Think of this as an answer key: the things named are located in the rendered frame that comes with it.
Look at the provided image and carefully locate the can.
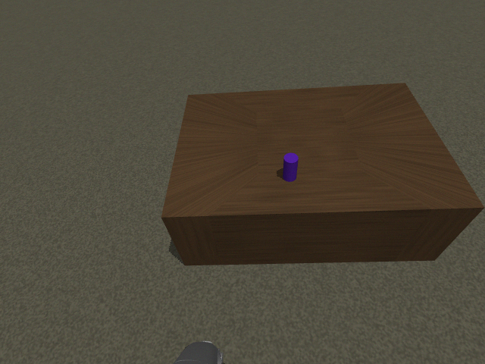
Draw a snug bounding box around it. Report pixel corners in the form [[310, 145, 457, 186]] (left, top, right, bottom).
[[283, 153, 299, 182]]

